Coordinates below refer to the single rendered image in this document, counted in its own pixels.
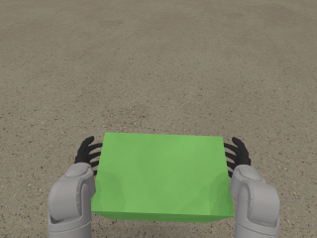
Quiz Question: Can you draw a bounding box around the carton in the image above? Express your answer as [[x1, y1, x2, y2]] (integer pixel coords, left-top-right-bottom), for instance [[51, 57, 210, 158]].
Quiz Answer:
[[91, 132, 235, 223]]

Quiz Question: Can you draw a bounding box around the robot right hand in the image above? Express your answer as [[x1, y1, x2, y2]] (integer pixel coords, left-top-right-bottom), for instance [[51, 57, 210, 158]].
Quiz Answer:
[[223, 137, 251, 178]]

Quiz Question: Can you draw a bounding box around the right robot forearm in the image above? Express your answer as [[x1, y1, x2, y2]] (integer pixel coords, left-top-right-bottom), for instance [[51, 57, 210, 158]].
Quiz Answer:
[[230, 165, 281, 238]]

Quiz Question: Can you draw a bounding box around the robot left hand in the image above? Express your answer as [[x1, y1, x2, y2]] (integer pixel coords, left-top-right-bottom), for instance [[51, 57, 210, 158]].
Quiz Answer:
[[74, 136, 103, 176]]

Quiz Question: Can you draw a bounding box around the left robot forearm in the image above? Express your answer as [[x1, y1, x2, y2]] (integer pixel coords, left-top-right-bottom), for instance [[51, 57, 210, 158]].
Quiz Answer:
[[48, 163, 96, 238]]

